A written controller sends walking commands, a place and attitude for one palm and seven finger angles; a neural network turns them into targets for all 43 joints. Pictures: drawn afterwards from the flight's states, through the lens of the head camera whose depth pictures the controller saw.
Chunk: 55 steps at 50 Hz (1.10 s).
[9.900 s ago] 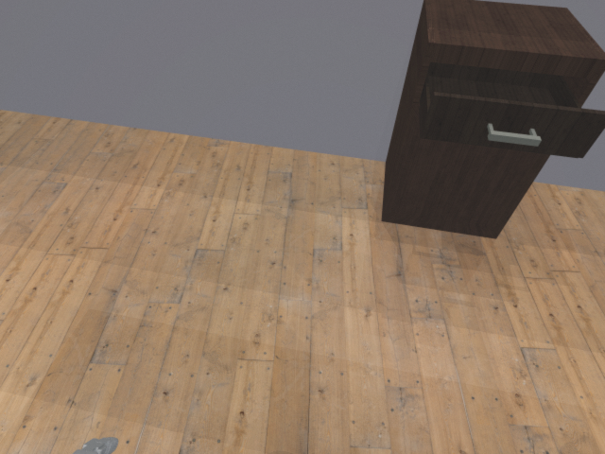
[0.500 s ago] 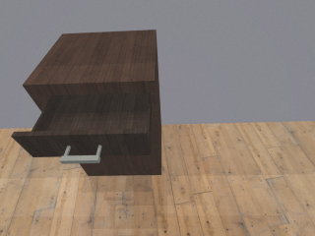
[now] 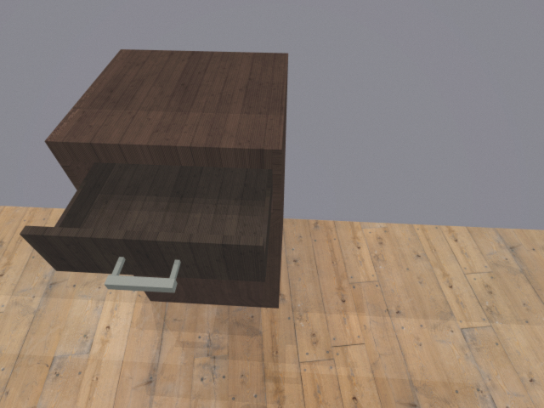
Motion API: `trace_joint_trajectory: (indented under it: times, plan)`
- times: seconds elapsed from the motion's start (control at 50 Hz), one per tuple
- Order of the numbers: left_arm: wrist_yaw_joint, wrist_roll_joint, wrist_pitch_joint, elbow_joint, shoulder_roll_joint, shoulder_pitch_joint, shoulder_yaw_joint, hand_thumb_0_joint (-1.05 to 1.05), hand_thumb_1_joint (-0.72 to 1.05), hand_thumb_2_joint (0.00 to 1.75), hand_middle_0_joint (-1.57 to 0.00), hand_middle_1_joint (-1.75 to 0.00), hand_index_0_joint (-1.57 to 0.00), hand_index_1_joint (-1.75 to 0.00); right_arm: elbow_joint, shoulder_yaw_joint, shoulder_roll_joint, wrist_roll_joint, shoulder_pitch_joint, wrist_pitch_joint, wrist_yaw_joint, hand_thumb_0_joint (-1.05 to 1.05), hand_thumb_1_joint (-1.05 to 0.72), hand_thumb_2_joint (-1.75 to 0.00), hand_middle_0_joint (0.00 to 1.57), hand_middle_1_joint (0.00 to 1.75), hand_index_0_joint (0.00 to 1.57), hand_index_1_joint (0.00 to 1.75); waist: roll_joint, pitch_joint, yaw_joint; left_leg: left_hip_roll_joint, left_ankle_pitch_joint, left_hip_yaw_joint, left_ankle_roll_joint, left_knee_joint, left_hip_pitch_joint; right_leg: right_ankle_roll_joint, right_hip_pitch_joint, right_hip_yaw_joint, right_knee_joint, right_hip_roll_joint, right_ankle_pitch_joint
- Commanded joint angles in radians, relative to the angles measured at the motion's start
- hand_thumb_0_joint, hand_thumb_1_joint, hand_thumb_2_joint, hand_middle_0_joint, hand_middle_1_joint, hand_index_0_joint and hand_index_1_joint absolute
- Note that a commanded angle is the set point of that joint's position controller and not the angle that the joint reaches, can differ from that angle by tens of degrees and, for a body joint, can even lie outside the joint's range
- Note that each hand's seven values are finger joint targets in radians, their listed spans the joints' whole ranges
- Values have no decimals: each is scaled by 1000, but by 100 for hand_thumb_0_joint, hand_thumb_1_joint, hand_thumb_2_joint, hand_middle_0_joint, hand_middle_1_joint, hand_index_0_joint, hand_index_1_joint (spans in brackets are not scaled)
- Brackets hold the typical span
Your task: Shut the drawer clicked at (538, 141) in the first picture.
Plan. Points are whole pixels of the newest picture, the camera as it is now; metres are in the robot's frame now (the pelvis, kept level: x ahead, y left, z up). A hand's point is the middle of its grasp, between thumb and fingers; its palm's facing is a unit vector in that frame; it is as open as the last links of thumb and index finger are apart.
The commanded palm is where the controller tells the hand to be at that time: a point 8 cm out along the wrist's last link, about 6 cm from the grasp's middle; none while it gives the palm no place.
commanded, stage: come to a stop and stand still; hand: left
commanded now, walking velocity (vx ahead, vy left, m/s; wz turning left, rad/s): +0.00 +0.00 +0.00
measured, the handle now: (144, 273) +0.36 +0.28 -0.10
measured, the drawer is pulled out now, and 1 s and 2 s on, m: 0.20 0.20 0.20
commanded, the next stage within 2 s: look again from close up in 0.32 s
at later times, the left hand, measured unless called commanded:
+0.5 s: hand out of the picture +0.02 +0.19 -0.17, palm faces +0.03 -0.97 -0.22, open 7.4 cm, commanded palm none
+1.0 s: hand out of the picture +0.00 +0.17 -0.17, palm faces +0.05 -0.98 -0.19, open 7.4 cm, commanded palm none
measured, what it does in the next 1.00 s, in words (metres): stands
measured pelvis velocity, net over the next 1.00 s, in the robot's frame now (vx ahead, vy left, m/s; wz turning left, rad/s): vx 0.02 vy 0.00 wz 0.01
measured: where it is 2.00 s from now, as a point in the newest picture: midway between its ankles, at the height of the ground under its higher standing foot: outside the picture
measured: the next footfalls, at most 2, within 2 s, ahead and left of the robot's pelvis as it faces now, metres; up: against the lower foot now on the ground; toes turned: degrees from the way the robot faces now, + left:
right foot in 1.64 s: -0.03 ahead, -0.04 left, +0.00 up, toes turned -4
left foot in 1.96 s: -0.01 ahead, +0.17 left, +0.00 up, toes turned +0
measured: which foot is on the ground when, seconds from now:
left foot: down 0.00-1.00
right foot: down 0.00-1.00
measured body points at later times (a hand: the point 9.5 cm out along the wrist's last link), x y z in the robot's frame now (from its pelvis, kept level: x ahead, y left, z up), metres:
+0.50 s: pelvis +0.01 +0.00 +0.00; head +0.03 -0.01 +0.45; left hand +0.02 +0.24 -0.15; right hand +0.01 -0.21 -0.16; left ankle +0.00 +0.17 -0.74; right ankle -0.03 -0.12 -0.74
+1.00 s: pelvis +0.02 +0.00 +0.00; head +0.03 +0.00 +0.45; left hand +0.00 +0.22 -0.16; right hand +0.02 -0.22 -0.16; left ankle +0.00 +0.17 -0.74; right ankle -0.03 -0.12 -0.74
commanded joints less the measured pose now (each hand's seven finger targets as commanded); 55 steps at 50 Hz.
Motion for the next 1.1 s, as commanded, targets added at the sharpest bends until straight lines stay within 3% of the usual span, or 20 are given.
trace_joint_trajectory:
  times: [0.0,0.16,0.38,0.72,0.78,1.0,1.08]
  plan:
    - [9,0,-21,-32,129,50,21,0,90,90,-20,-30,-20,-30,-16,-10,-82,1,75,-8,-8,0,-90,-90,20,30,20,30,-2,0,-9,25,236,-9,69,-49,60,-23,-57,49,-111,-62,280]
    - [10,-1,-21,-31,138,54,23,0,90,90,-20,-30,-20,-30,-11,-8,-84,0,67,-8,-9,0,-90,-90,20,30,20,30,-12,-4,-2,24,267,-7,69,-52,68,-22,-30,36,-109,-69,332]
    - [10,-1,-16,-36,135,47,25,0,90,90,-20,-30,-20,-30,9,-4,-69,0,95,-7,-8,0,-90,-90,20,30,20,30,-16,21,0,21,226,-13,72,-81,51,-22,-23,28,-125,-62,259]
    - [14,-1,-19,-25,115,72,27,0,90,90,-20,-30,-20,-30,23,-6,-52,1,116,-8,-12,0,-90,-90,20,30,20,30,-9,24,-1,19,245,-8,70,-69,59,-25,-26,29,-125,-64,295]
    - [14,-1,-19,-24,113,76,26,0,90,90,-20,-30,-20,-30,22,-7,-48,1,115,-7,-12,0,-90,-90,20,30,20,30,-34,24,-2,20,233,-9,71,-70,65,-25,-27,29,-129,-62,297]
    - [14,0,-20,-20,108,86,25,0,90,90,-20,-30,-20,-30,20,-7,-50,1,110,-6,-13,0,-90,-90,20,30,20,30,-16,37,-2,19,234,-8,68,-72,59,-26,-30,33,-140,-64,305]
    - [19,1,-14,-41,132,76,36,0,90,90,-20,-30,-20,-30,-3,-14,-60,3,95,2,-13,0,-90,-90,20,30,20,30,10,33,5,14,293,-1,63,-47,45,-35,-29,49,-105,-79,391]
